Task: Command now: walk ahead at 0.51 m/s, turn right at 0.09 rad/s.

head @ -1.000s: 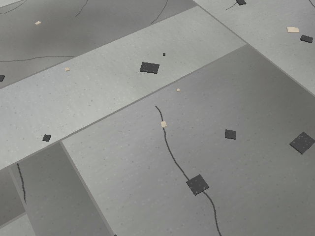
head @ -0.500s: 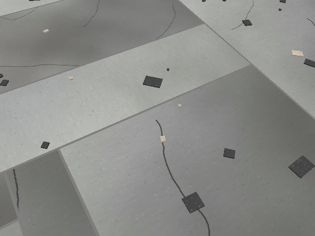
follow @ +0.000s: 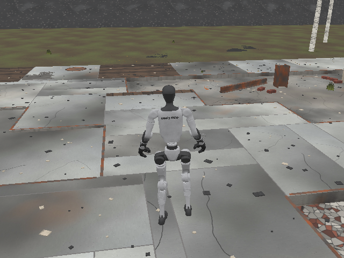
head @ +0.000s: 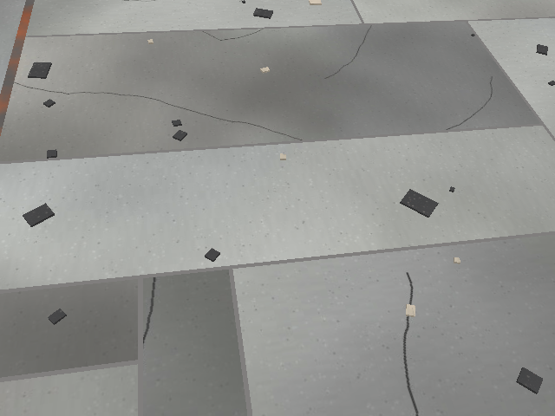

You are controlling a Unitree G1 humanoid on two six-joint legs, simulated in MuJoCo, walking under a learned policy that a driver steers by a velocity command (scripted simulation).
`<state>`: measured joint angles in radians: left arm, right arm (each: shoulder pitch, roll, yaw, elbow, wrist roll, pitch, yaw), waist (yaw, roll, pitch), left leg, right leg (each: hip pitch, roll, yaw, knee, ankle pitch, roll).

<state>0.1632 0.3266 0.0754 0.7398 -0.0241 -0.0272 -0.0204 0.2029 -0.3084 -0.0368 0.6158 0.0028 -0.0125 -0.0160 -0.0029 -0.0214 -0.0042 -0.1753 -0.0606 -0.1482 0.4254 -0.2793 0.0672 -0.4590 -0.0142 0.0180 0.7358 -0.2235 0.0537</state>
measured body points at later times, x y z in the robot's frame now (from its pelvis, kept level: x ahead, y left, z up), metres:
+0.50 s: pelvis +0.28 -0.17 +0.00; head +0.29 -0.20 +0.44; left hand +0.37 +0.09 -0.11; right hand +0.39 -0.47 -0.08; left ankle +0.46 -0.02 -0.67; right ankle +0.18 -0.20 -0.75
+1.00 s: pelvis +0.71 -0.35 +0.00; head +0.73 -0.36 +0.44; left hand +1.04 -0.24 -0.04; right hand +0.57 -0.58 -0.13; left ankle +0.68 -0.23 -0.75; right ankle +0.84 -0.58 -0.69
